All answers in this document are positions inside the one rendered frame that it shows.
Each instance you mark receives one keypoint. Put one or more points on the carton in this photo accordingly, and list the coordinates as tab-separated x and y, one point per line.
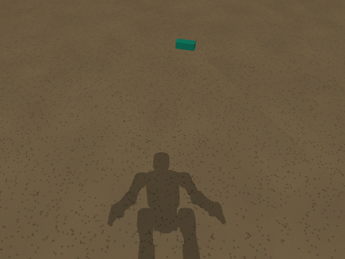
185	44

